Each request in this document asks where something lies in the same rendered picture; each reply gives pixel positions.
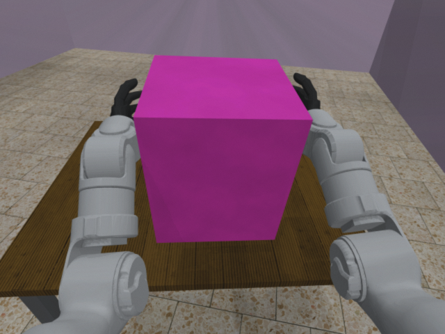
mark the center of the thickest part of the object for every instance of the left robot upper arm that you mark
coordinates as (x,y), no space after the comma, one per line
(99,294)

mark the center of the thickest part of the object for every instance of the robot right hand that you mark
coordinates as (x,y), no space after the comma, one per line
(307,94)

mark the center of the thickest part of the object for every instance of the robot left hand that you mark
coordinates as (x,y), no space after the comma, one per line
(123,99)

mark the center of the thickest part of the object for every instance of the robot left forearm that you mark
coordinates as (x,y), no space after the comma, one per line
(107,182)

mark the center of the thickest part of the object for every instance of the carton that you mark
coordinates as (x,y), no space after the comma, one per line
(220,141)

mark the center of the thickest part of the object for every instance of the robot right forearm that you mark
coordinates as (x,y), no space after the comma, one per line
(353,202)

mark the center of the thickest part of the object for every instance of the right robot upper arm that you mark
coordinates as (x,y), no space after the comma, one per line
(379,271)

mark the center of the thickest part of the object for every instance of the table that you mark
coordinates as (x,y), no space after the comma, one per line
(33,264)

